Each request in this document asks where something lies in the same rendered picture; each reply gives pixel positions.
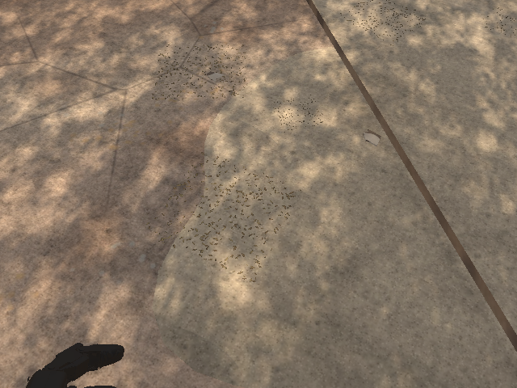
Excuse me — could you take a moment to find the robot left hand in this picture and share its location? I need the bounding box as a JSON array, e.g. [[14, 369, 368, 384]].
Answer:
[[26, 343, 124, 388]]

